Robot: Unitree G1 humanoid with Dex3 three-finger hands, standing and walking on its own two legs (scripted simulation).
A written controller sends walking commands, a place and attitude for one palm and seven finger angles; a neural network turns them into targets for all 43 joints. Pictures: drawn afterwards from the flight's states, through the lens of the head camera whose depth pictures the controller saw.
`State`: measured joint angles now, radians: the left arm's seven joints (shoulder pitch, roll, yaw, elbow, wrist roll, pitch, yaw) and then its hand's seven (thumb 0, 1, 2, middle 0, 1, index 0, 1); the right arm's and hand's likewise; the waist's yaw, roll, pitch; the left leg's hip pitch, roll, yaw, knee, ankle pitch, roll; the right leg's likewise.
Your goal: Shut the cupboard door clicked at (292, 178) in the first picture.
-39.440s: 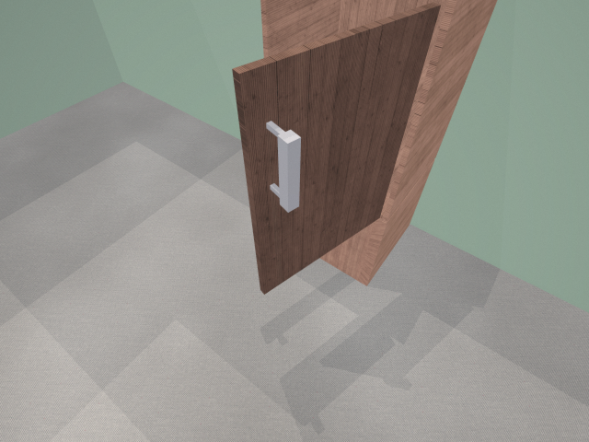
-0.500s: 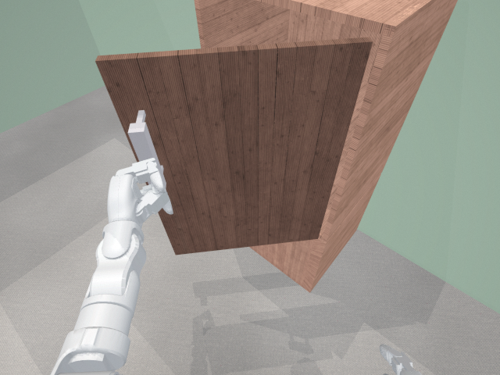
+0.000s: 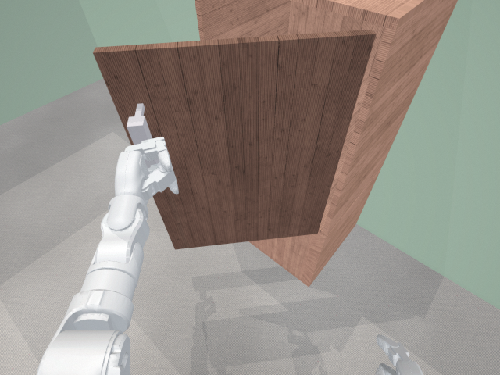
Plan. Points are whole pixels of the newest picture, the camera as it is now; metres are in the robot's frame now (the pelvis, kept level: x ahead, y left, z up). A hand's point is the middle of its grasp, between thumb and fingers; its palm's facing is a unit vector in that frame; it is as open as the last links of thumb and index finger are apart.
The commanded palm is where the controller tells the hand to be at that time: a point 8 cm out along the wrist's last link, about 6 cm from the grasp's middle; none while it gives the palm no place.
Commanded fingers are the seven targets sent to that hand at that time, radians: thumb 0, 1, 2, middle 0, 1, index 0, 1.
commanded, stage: push the door shut along its arc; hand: left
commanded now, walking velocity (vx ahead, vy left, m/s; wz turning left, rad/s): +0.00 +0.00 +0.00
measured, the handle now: (149, 147) +0.48 +0.20 +0.10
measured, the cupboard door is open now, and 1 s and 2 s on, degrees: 48 32 22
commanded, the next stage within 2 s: pull the fist back off the door in 1.60 s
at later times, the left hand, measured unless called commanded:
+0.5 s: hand (176, 150) +0.46 +0.15 +0.11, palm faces -0.06 -1.00 -0.01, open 3.1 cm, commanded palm +0.46 +0.19 +0.11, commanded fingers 0.00 0.90 0.90 -1.30 -1.50 -1.30 -1.50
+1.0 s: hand (198, 126) +0.54 +0.12 +0.11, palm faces -0.20 -0.98 +0.00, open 3.1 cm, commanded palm +0.53 +0.17 +0.11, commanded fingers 0.00 0.90 0.90 -1.30 -1.50 -1.30 -1.50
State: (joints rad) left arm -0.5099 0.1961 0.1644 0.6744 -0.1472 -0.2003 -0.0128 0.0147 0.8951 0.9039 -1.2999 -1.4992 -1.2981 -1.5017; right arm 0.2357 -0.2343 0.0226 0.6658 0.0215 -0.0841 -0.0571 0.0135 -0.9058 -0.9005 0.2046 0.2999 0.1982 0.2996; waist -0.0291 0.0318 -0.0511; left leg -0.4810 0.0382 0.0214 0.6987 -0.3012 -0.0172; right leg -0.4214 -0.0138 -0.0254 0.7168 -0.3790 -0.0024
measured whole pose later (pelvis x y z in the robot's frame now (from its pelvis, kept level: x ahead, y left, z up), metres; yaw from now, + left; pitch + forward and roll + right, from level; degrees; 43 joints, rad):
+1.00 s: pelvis -0.01 +0.02 -0.03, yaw -1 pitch +19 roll -2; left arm -1.16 0.49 0.28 1.30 -0.09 -0.25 -0.28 0.01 0.90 0.90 -1.30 -1.50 -1.29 -1.50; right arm 0.42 -0.29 0.01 0.71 -0.01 -0.08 -0.03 0.01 -0.91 -0.90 0.21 0.30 0.20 0.30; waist -0.21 0.04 -0.07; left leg -0.88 0.05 0.00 0.90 -0.35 0.00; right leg -0.79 0.00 -0.03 0.87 -0.41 0.01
